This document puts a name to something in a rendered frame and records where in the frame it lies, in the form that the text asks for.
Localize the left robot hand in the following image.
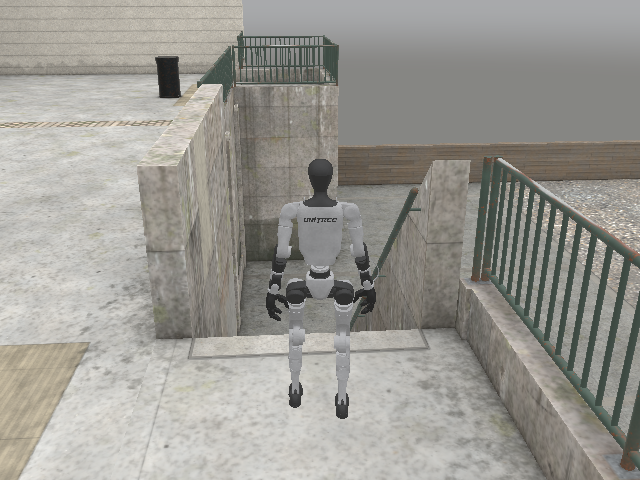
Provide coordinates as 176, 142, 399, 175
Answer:
266, 292, 289, 321

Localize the humanoid robot torso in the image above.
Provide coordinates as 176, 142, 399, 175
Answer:
297, 197, 344, 300

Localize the robot right forearm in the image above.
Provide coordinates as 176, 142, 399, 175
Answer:
355, 242, 374, 290

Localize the left robot thigh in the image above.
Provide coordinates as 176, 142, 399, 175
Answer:
286, 278, 306, 346

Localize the left robot upper arm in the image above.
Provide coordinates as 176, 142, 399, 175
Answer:
276, 202, 300, 259

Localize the right robot upper arm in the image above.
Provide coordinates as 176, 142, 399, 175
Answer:
341, 202, 365, 257

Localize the robot left forearm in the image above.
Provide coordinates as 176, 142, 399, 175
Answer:
267, 244, 287, 295

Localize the right robot hand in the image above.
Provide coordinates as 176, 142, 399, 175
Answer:
353, 287, 376, 314

